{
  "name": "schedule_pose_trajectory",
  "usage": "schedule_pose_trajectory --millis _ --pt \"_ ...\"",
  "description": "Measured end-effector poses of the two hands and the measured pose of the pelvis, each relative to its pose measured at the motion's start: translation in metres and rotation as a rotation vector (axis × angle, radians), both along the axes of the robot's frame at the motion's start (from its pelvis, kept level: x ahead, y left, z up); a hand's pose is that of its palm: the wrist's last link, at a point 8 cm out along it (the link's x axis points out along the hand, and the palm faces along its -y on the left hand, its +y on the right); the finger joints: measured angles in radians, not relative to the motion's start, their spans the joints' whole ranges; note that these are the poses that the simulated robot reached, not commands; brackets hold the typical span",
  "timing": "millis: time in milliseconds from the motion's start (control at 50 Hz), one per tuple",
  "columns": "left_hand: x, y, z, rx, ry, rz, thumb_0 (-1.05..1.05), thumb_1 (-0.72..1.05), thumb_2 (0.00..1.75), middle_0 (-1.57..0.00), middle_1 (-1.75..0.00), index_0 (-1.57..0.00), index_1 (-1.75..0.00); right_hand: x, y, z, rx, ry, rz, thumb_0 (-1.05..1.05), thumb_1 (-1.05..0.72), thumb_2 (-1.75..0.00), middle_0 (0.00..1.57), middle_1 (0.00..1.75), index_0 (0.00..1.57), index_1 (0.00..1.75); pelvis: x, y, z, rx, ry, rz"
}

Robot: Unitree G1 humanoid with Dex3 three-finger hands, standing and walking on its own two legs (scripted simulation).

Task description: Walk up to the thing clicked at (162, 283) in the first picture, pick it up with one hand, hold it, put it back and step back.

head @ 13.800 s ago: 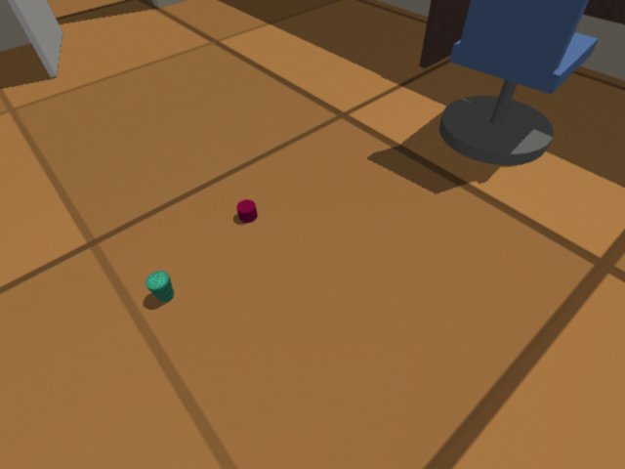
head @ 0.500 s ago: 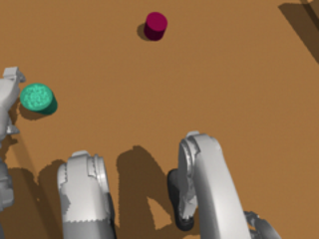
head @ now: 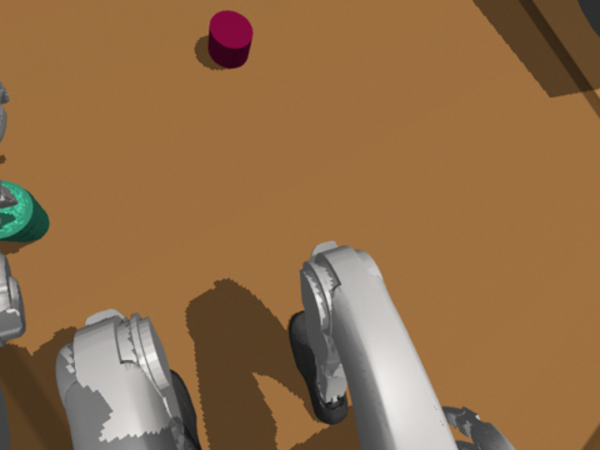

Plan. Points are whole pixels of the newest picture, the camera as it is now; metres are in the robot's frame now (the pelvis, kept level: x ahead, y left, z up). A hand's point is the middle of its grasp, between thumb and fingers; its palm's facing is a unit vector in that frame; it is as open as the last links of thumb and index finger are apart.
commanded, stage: approach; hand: left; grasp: from above
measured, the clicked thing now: (15, 217) +0.49 +0.31 -0.28
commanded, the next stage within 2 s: rest palm in 0.26 s
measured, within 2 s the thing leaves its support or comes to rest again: neither
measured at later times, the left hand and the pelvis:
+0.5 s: hand out of the picture +0.45 +0.31 -0.18, palm faces -0.40 -0.07 -0.91, open 13.9 cm; pelvis -0.01 +0.00 -0.01, yaw +1 degrees
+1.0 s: hand (4, 216) +0.47 +0.30 -0.23, palm faces -0.48 -0.10 -0.87, open 14.0 cm; pelvis +0.00 +0.00 -0.03, yaw -2 degrees
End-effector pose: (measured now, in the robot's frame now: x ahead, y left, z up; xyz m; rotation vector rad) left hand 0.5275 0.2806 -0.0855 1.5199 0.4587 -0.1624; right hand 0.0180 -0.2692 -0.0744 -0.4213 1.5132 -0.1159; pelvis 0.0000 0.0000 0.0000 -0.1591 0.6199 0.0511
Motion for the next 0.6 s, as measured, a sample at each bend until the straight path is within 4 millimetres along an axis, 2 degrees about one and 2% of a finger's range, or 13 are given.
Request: schedule_pose_trajectory --millis 80,180,280,340,420,500,600 --pt "-0.009 0.004 -0.004 -0.004 0.082 0.033 0.0 -0.51 0.97 -0.07 -1.08 -0.09 -1.07 -0.014 0.004 0.003 0.021 0.032 -0.031 0.0 -0.91 -0.9 0.2 0.3 0.2 0.3 -0.001 -0.001 0.005 0.002 -0.004 -0.003" --pt "-0.039 0.018 -0.022 -0.033 0.173 0.036 0.0 -0.5 0.96 -0.07 -1.09 -0.09 -1.07 -0.021 0.005 0.002 0.04 0.066 -0.02 0.0 -0.91 -0.89 0.2 0.3 0.2 0.3 -0.004 -0.002 0.005 0.004 -0.02 -0.001" --pt "-0.07 0.033 -0.041 -0.06 0.175 -0.018 0.0 -0.49 0.95 -0.07 -1.09 -0.1 -1.07 -0.013 0.002 -0.005 0.04 0.083 0.038 0.0 -0.91 -0.89 0.2 0.3 0.2 0.3 -0.006 -0.003 -0.003 0.001 -0.042 0.004" --pt "-0.081 0.037 -0.045 -0.065 0.124 -0.066 0.0 -0.49 0.95 -0.08 -1.09 -0.1 -1.07 -0.001 -0.002 -0.01 0.027 0.068 0.073 0.0 -0.91 -0.89 0.2 0.3 0.2 0.3 -0.007 -0.002 -0.008 0.001 -0.054 0.009" --pt "-0.081 0.038 -0.04 -0.059 0.038 -0.089 0.0 -0.49 0.96 -0.08 -1.09 -0.1 -1.07 0.024 -0.005 -0.015 0.0 0.011 0.112 0.0 -0.91 -0.89 0.2 0.3 0.2 0.3 -0.007 -0.001 -0.013 0.002 -0.057 0.015" --pt "-0.07 0.036 -0.037 -0.042 0.019 -0.061 0.0 -0.49 0.98 -0.08 -1.06 -0.09 -1.05 0.048 -0.005 -0.015 -0.013 -0.062 0.149 0.0 -0.91 -0.89 0.2 0.3 0.2 0.3 -0.006 0.001 -0.013 0.0 -0.049 0.016" --pt "-0.053 0.029 -0.042 -0.027 0.049 -0.031 0.0 -0.49 1.0 -0.08 -1.04 -0.09 -1.04 0.059 -0.001 -0.013 -0.012 -0.117 0.172 0.0 -0.91 -0.89 0.2 0.3 0.2 0.3 -0.005 0.003 -0.014 -0.01 -0.041 0.011"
